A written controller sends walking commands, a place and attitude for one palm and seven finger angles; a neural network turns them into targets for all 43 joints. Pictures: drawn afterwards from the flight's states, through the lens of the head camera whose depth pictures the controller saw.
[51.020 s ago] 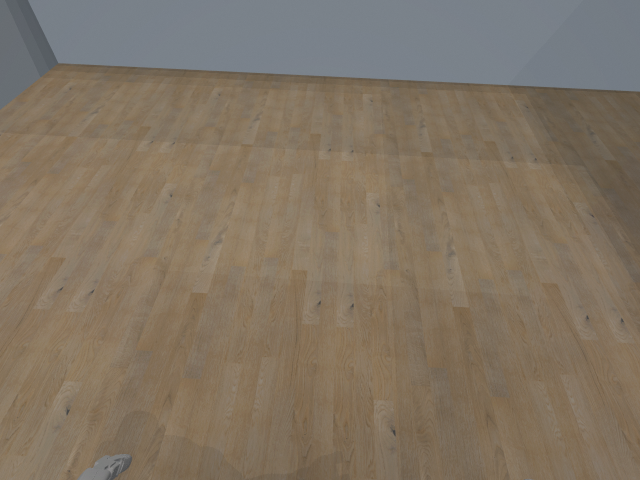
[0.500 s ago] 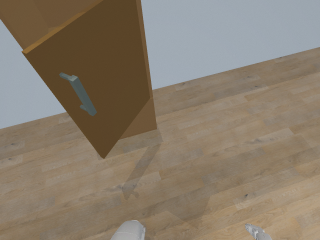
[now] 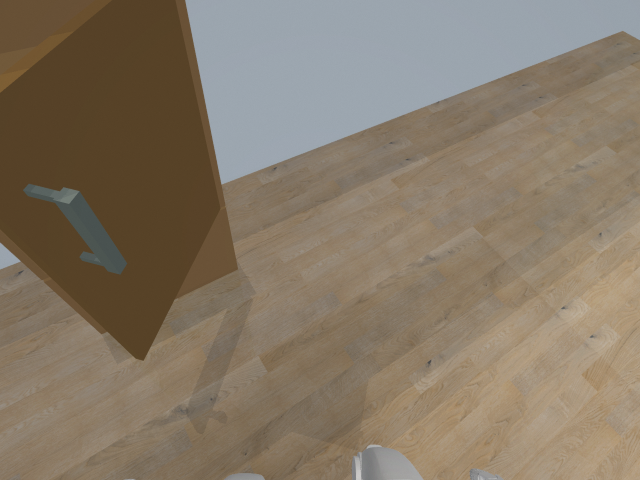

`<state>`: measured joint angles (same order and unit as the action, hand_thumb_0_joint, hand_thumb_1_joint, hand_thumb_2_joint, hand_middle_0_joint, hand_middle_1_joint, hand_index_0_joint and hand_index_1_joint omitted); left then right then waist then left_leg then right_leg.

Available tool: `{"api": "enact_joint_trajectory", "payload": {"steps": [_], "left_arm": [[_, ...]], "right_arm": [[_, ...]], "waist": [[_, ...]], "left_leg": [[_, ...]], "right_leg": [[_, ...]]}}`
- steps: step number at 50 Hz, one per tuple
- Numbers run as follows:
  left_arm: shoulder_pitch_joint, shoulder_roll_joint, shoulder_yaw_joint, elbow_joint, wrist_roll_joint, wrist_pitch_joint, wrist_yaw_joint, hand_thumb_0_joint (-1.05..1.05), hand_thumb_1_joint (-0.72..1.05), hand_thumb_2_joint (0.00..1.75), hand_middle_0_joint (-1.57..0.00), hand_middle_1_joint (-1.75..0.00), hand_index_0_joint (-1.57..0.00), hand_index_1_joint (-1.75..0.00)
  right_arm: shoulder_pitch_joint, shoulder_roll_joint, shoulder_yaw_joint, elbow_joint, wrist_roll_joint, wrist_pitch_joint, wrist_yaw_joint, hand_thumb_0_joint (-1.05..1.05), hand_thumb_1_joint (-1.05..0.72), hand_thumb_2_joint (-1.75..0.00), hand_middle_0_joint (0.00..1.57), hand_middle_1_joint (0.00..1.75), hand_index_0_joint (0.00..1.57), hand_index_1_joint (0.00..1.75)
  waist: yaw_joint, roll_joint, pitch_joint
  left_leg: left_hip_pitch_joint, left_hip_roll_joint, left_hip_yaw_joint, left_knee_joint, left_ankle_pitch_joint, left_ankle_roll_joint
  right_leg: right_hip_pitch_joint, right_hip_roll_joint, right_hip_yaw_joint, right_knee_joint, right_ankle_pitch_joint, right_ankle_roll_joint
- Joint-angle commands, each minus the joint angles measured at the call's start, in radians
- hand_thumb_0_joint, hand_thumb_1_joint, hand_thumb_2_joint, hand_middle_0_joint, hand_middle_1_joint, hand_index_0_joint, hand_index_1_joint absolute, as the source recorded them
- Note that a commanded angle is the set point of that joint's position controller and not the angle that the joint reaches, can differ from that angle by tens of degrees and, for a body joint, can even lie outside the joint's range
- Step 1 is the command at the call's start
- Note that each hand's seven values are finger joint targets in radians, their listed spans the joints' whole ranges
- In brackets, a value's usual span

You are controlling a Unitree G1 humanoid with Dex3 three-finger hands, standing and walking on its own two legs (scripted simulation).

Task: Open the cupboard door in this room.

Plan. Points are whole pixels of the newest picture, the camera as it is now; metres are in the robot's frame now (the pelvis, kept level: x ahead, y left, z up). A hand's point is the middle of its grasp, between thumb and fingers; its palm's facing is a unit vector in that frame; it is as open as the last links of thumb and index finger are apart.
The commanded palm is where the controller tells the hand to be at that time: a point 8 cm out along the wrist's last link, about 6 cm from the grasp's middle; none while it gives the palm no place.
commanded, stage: walk to a spot facing it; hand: left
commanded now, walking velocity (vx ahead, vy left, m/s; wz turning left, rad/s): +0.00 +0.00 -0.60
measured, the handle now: (80, 232) +0.36 +0.35 +0.04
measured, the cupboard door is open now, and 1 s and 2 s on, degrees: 44 44 44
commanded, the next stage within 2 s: turn to face it in 1.98 s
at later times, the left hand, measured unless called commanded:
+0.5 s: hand (260, 439) +0.18 +0.10 -0.15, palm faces -0.31 -0.91 -0.26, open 7.4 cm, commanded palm none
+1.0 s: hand (270, 364) +0.29 +0.10 -0.17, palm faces -0.52 -0.84 -0.17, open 7.4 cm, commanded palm none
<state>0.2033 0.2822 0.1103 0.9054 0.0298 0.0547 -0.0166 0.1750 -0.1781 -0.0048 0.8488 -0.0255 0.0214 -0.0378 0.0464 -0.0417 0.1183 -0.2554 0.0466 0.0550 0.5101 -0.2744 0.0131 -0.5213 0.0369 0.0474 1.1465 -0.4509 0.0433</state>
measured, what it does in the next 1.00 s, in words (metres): walks ahead, turning right: right foot, then left foot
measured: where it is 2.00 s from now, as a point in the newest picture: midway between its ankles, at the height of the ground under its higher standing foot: (448, 411)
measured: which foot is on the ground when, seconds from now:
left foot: down 0.00-0.28, up 0.30-0.78, down 0.80-1.00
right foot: up 0.00-0.24, down 0.26-0.78, up 0.80-1.00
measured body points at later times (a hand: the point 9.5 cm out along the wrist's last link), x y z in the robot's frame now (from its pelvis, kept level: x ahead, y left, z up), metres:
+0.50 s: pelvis +0.01 -0.05 +0.00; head +0.05 -0.09 +0.45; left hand +0.19 +0.14 -0.13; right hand -0.02 -0.31 -0.16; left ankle +0.05 +0.11 -0.66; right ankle -0.01 -0.13 -0.74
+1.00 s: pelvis +0.14 -0.05 +0.00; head +0.19 -0.04 +0.45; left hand +0.32 +0.15 -0.16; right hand +0.04 -0.27 -0.12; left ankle +0.14 +0.06 -0.74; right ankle +0.06 -0.17 -0.63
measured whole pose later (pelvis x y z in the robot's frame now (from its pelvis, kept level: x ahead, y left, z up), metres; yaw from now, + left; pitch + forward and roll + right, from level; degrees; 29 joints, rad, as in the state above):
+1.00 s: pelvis +0.14 -0.05 +0.00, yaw -36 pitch +1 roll -2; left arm 0.27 0.25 0.10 0.97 0.04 0.03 -0.05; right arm 0.31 -0.16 0.00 0.90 -0.02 -0.06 -0.03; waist 0.03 -0.05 0.05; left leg -0.10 0.05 0.17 0.41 -0.33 0.02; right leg -0.63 -0.03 -0.01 1.25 -0.25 -0.01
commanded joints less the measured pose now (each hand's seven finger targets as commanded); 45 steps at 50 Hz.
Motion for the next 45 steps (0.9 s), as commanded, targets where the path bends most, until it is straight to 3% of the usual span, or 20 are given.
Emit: {"api": "enact_joint_trajectory", "payload": {"steps": [1, 8, 11, 12, 13, 14, 15, 16, 19, 21, 28, 34, 35, 37, 38, 39, 40, 41, 42, 45], "left_arm": [[0.010, 0.014, -0.004, -0.073, -0.007, -0.012, -0.018, 0.00, 0.90, 0.90, -0.20, -0.30, -0.20, -0.30], [-0.105, -0.004, -0.026, -0.100, -0.009, -0.018, -0.023, 0.00, 0.90, 0.90, -0.20, -0.30, -0.20, -0.30], [-0.048, 0.017, -0.021, -0.080, -0.010, -0.027, -0.018, 0.00, 0.90, 0.90, -0.20, -0.30, -0.20, -0.30], [0.026, 0.049, -0.013, -0.060, -0.008, -0.032, -0.013, 0.00, 0.90, 0.90, -0.20, -0.30, -0.20, -0.30], [0.095, 0.158, 0.007, -0.041, 0.003, -0.046, 0.003, 0.00, 0.90, 0.90, -0.20, -0.30, -0.20, -0.30], [0.153, 0.233, 0.025, -0.023, -0.009, -0.050, 0.019, 0.00, 0.90, 0.90, -0.20, -0.30, -0.20, -0.30], [0.144, 0.218, 0.018, -0.021, -0.016, -0.045, 0.032, 0.00, 0.90, 0.90, -0.20, -0.30, -0.20, -0.30], [0.085, 0.162, 0.014, -0.036, -0.014, -0.043, 0.041, 0.00, 0.90, 0.90, -0.20, -0.30, -0.20, -0.30], [-0.024, 0.107, -0.003, -0.070, -0.016, -0.044, 0.043, 0.00, 0.90, 0.90, -0.20, -0.30, -0.20, -0.30], [-0.014, 0.103, -0.005, -0.074, -0.016, -0.049, 0.039, 0.00, 0.90, 0.90, -0.20, -0.30, -0.20, -0.30], [0.063, 0.104, 0.006, -0.050, -0.011, -0.067, 0.019, 0.00, 0.90, 0.90, -0.20, -0.30, -0.20, -0.30], [0.096, 0.113, 0.018, -0.037, -0.003, -0.079, 0.011, 0.00, 0.90, 0.90, -0.20, -0.30, -0.20, -0.30], [0.089, 0.116, 0.018, -0.039, -0.005, -0.079, 0.009, 0.00, 0.90, 0.90, -0.20, -0.30, -0.20, -0.30], [0.034, 0.104, 0.017, -0.050, -0.011, -0.078, 0.006, 0.00, 0.90, 0.90, -0.20, -0.30, -0.20, -0.30], [0.015, 0.058, 0.006, -0.059, -0.015, -0.081, 0.002, 0.00, 0.90, 0.90, -0.20, -0.30, -0.20, -0.30], [0.030, -0.007, -0.008, -0.070, -0.025, -0.084, -0.009, 0.00, 0.90, 0.90, -0.20, -0.30, -0.20, -0.30], [-0.019, 0.006, -0.011, -0.095, -0.016, -0.091, -0.012, 0.00, 0.90, 0.90, -0.20, -0.30, -0.20, -0.30], [-0.048, 0.025, -0.003, -0.102, -0.004, -0.091, -0.021, 0.00, 0.90, 0.90, -0.20, -0.30, -0.20, -0.30], [-0.020, 0.023, 0.005, -0.074, 0.009, -0.092, -0.029, 0.00, 0.90, 0.90, -0.20, -0.30, -0.20, -0.30], [0.017, -0.016, -0.004, -0.028, 0.011, -0.070, -0.042, 0.00, 0.90, 0.90, -0.20, -0.30, -0.20, -0.30]], "right_arm": [[0.086, -0.184, -0.056, -0.052, -0.003, -0.031, -0.016, 0.00, -0.90, -0.90, 0.20, 0.30, 0.20, 0.30], [0.166, -0.220, -0.076, -0.001, -0.010, -0.022, -0.001, 0.00, -0.90, -0.90, 0.20, 0.30, 0.20, 0.30], [0.143, -0.233, -0.084, -0.002, -0.005, -0.018, 0.005, 0.00, -0.90, -0.90, 0.20, 0.30, 0.20, 0.30], [0.120, -0.229, -0.086, -0.011, 0.003, -0.017, 0.010, 0.00, -0.90, -0.90, 0.20, 0.30, 0.20, 0.30], [0.126, -0.164, -0.074, -0.031, 0.018, -0.015, 0.016, 0.00, -0.90, -0.90, 0.20, 0.30, 0.20, 0.30], [0.051, -0.132, -0.060, -0.079, 0.015, -0.006, 0.015, 0.00, -0.90, -0.90, 0.20, 0.30, 0.20, 0.30], [0.057, -0.150, -0.063, -0.061, 0.018, 0.006, 0.008, 0.00, -0.90, -0.90, 0.20, 0.30, 0.20, 0.30], [0.038, -0.147, -0.067, -0.043, 0.015, 0.010, 0.005, 0.00, -0.90, -0.90, 0.20, 0.30, 0.20, 0.30], [0.061, -0.136, -0.072, -0.009, 0.014, 0.020, 0.015, 0.00, -0.90, -0.90, 0.20, 0.30, 0.20, 0.30], [0.067, -0.122, -0.073, 0.003, 0.012, 0.025, 0.016, 0.00, -0.90, -0.90, 0.20, 0.30, 0.20, 0.30], [-0.040, -0.135, -0.083, -0.044, 0.002, 0.005, 0.028, 0.00, -0.90, -0.90, 0.20, 0.30, 0.20, 0.30], [-0.083, -0.116, -0.081, -0.079, 0.011, -0.035, 0.036, 0.00, -0.90, -0.90, 0.20, 0.30, 0.20, 0.30], [-0.069, -0.112, -0.080, -0.077, 0.012, -0.042, 0.034, 0.00, -0.90, -0.90, 0.20, 0.30, 0.20, 0.30], [0.041, -0.120, -0.076, -0.042, 0.012, -0.058, 0.026, 0.00, -0.90, -0.90, 0.20, 0.30, 0.20, 0.30], [0.140, -0.161, -0.082, -0.009, 0.011, -0.069, 0.011, 0.00, -0.90, -0.90, 0.20, 0.30, 0.20, 0.30], [0.255, -0.262, -0.105, 0.018, -0.004, -0.075, 0.003, 0.00, -0.90, -0.90, 0.20, 0.30, 0.20, 0.30], [0.333, -0.310, -0.108, 0.015, -0.010, -0.072, -0.002, 0.00, -0.90, -0.90, 0.20, 0.30, 0.20, 0.30], [0.282, -0.288, -0.099, -0.007, -0.010, -0.064, -0.003, 0.00, -0.90, -0.90, 0.20, 0.30, 0.20, 0.30], [0.222, -0.224, -0.081, -0.021, -0.015, -0.070, 0.005, 0.00, -0.90, -0.90, 0.20, 0.30, 0.20, 0.30], [0.190, -0.129, -0.045, -0.004, -0.004, -0.088, -0.001, 0.00, -0.90, -0.90, 0.20, 0.30, 0.20, 0.30]], "waist": [[-0.043, 0.204, -0.172], [-0.094, 0.267, -0.131], [-0.052, 0.224, -0.149], [-0.008, 0.167, -0.185], [0.020, -0.140, -0.242], [0.058, -0.277, -0.229], [0.049, -0.207, -0.217], [0.027, -0.230, -0.179], [-0.036, -0.124, -0.164], [-0.042, -0.075, -0.168], [-0.006, -0.101, -0.085], [0.007, -0.103, -0.086], [-0.002, -0.102, -0.084], [-0.068, -0.058, -0.111], [-0.115, 0.049, -0.148], [-0.164, 0.345, -0.230], [-0.190, 0.361, -0.206], [-0.167, 0.204, -0.118], [-0.121, 0.135, -0.087], [-0.067, 0.200, -0.039]], "left_leg": [[0.201, 0.236, -0.075, -0.135, 0.558, 0.102], [0.169, 0.280, -0.004, -0.099, 0.512, 0.104], [0.103, 0.277, 0.042, -0.003, 0.434, 0.053], [0.024, 0.250, 0.074, 0.105, 0.344, 0.011], [-0.186, 0.144, 0.169, 0.338, 0.061, -0.055], [-0.342, 0.034, 0.105, 0.554, -0.397, -0.087], [-0.356, 0.058, -0.027, 0.635, -0.362, -0.072], [-0.383, 0.073, -0.051, 0.653, -0.291, -0.073], [-0.321, 0.066, -0.050, 0.642, -0.129, -0.095], [-0.294, 0.046, -0.040, 0.608, -0.098, -0.103], [-0.355, 0.030, -0.051, 0.481, -0.082, -0.101], [-0.249, -0.017, -0.051, 0.259, -0.157, -0.072], [-0.189, -0.031, -0.045, 0.203, -0.145, -0.066], [0.086, -0.049, -0.030, -0.003, -0.035, -0.059], [0.319, 0.015, -0.072, -0.120, -0.055, -0.045], [0.508, 0.285, -0.404, -0.228, -0.291, 0.022], [0.454, 0.472, -0.606, -0.315, -0.336, 0.112], [0.332, 0.474, -0.553, -0.344, -0.325, 0.143], [0.258, 0.392, -0.457, -0.334, -0.222, 0.111], [0.205, 0.260, -0.120, -0.262, 0.272, -0.012]], "right_leg": [[-0.076, -0.060, -0.045, 0.028, 0.058, 0.024], [0.080, -0.057, -0.139, -0.353, 0.010, -0.012], [0.252, -0.040, -0.155, -0.565, 0.147, -0.039], [0.401, -0.063, -0.119, -0.688, 0.288, -0.059], [0.606, -0.282, 0.161, -0.774, 0.524, -0.139], [0.591, -0.460, 0.390, -0.780, 0.854, -0.249], [0.560, -0.443, 0.322, -0.774, 0.730, -0.287], [0.515, -0.359, 0.294, -0.783, 0.675, -0.255], [0.434, -0.258, 0.182, -0.770, 0.659, -0.212], [0.414, -0.238, 0.166, -0.771, 0.674, -0.205], [0.397, -0.237, 0.331, -0.901, 0.136, -0.241], [0.370, -0.240, 0.427, -0.890, 0.047, -0.270], [0.332, -0.228, 0.422, -0.878, 0.060, -0.267], [0.161, -0.159, 0.366, -0.792, 0.034, -0.215], [0.003, -0.085, 0.288, -0.678, 0.024, -0.164], [-0.193, 0.055, 0.120, -0.379, -0.079, -0.103], [-0.273, 0.039, 0.007, -0.124, -0.143, -0.072], [-0.270, -0.042, 0.029, -0.024, -0.083, -0.068], [-0.248, -0.053, 0.015, 0.035, 0.013, -0.062], [-0.231, -0.091, -0.029, 0.123, 0.185, -0.040]]}}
